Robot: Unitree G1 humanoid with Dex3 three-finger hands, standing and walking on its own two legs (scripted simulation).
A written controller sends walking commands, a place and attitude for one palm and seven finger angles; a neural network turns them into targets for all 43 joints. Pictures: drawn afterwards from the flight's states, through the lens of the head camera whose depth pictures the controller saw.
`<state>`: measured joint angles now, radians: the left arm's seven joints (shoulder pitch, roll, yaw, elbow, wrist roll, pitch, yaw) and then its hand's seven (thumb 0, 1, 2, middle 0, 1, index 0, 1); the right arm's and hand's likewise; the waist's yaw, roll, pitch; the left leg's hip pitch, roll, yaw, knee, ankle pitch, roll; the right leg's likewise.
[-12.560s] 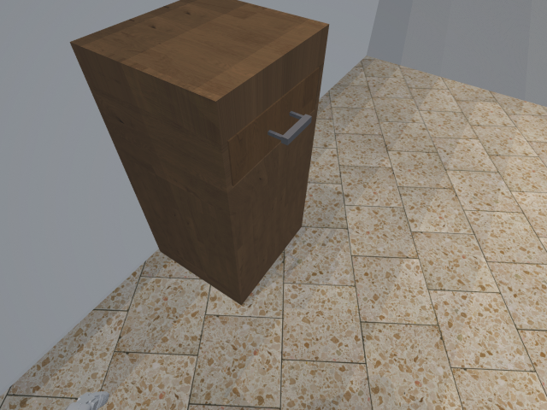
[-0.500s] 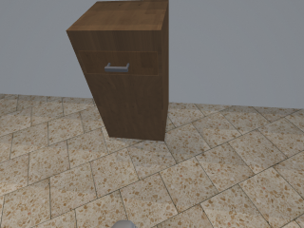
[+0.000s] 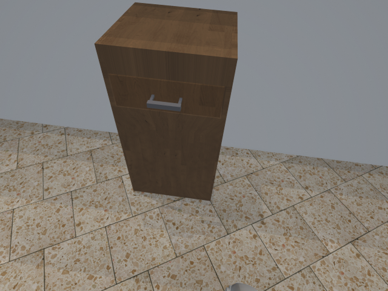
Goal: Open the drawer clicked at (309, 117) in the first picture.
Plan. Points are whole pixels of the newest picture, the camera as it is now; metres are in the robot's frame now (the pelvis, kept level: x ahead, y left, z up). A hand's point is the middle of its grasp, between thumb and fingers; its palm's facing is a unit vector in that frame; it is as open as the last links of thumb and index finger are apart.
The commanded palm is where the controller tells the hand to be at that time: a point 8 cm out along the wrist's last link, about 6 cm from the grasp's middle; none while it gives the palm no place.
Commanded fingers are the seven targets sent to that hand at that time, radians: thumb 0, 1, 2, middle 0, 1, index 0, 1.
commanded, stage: take the last steps up to it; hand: left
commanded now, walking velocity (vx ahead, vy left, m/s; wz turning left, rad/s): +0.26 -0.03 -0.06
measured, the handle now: (165, 102) +0.75 +0.16 -0.06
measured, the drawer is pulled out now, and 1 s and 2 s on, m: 0.00 0.00 0.00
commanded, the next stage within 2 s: come to a stop and stand still in 0.28 s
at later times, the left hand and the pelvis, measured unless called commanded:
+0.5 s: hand (145, 260) +0.23 +0.14 -0.17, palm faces +0.03 -0.97 -0.24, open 7.1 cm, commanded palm none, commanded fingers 0.00 0.90 0.90 -0.20 -0.30 -0.20 -0.30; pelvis +0.15 -0.05 -0.01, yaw -1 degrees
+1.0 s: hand (138, 288) +0.17 +0.14 -0.18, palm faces +0.00 -0.97 -0.25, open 7.4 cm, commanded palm none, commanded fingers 0.00 0.90 0.90 -0.20 -0.30 -0.20 -0.30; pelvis +0.15 -0.04 -0.01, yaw -2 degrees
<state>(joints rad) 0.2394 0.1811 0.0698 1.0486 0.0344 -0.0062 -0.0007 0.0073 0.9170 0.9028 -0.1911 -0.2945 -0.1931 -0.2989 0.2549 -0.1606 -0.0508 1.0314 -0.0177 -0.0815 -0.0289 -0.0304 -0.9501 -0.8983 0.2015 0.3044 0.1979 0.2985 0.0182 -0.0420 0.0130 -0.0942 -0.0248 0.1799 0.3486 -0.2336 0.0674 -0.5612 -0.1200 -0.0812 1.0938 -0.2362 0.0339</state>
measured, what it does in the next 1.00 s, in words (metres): walks ahead: right foot, then left foot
